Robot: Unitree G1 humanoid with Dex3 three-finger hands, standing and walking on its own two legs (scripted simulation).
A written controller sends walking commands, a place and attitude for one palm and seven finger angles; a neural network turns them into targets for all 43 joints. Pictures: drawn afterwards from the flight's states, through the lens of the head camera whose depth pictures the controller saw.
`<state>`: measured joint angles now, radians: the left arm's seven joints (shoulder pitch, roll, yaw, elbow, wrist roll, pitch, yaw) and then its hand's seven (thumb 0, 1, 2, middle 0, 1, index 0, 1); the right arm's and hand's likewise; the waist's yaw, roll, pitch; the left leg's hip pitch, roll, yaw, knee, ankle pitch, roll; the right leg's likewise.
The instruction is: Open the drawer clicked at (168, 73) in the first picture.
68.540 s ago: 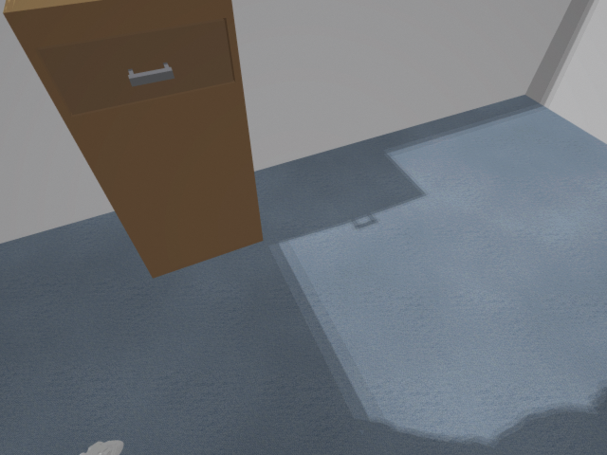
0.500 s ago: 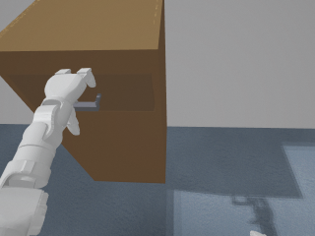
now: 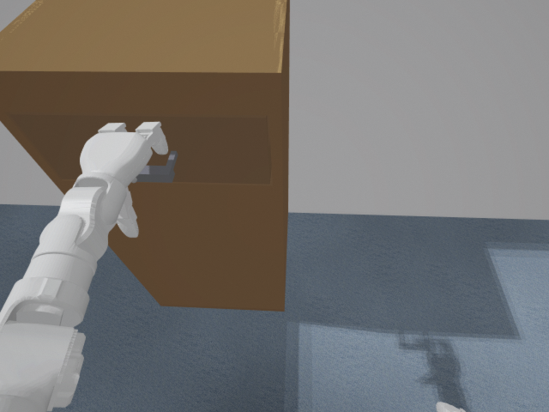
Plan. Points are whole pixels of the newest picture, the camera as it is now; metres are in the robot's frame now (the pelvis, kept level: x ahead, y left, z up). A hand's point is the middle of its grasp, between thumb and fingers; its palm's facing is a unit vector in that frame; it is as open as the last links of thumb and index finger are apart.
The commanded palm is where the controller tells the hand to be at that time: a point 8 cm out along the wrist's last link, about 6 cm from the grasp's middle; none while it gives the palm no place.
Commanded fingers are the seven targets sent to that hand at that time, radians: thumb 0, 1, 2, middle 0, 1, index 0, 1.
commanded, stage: lower the fingers behind the handle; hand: left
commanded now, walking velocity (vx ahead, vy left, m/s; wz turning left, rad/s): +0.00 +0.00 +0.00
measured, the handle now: (146, 164) +0.50 +0.24 +0.06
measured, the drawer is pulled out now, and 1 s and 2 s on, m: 0.00 0.00 0.00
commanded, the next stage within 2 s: lift the fingers back up to retry in 1.20 s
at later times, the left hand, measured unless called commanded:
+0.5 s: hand (142, 187) +0.44 +0.23 +0.06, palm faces +0.00 -0.04 -1.00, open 13.8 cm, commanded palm +0.41 +0.24 +0.11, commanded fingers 0.00 -0.50 0.30 -0.30 -1.20 -0.30 -1.20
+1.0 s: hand (143, 184) +0.44 +0.23 +0.06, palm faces +0.00 -0.02 -1.00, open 13.6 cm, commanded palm +0.42 +0.24 +0.09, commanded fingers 0.00 -0.50 0.30 -0.30 -1.20 -0.30 -1.20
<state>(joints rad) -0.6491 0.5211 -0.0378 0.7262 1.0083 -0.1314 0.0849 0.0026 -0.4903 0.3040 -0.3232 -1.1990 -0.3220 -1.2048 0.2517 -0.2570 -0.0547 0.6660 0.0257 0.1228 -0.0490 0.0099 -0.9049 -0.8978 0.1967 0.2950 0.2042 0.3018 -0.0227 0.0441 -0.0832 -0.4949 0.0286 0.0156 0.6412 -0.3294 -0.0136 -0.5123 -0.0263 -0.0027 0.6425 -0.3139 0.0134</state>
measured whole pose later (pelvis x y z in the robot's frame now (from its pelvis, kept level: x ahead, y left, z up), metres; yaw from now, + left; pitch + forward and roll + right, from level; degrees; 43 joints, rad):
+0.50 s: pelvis +0.00 +0.00 +0.00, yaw -1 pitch +12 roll +0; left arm -0.63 0.49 -0.01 0.79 1.04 -0.12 0.20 0.00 -0.49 0.30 -0.32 -1.20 -0.31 -1.22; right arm 0.29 -0.26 -0.06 0.69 0.02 0.12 -0.04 0.01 -0.90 -0.90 0.20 0.30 0.20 0.30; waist -0.04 0.04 -0.11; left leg -0.55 0.03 0.03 0.68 -0.34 -0.01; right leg -0.57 -0.02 0.01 0.68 -0.32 0.02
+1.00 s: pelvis -0.02 +0.00 -0.01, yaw -1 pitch +14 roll +0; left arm -0.75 0.51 -0.04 0.89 1.05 -0.11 0.20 0.00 -0.49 0.30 -0.32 -1.20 -0.31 -1.36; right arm 0.31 -0.27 -0.04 0.67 0.03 0.13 -0.05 0.01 -0.90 -0.90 0.20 0.30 0.20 0.30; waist -0.05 0.03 -0.12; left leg -0.63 0.04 0.02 0.73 -0.34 -0.01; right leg -0.65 -0.02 0.01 0.73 -0.32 0.01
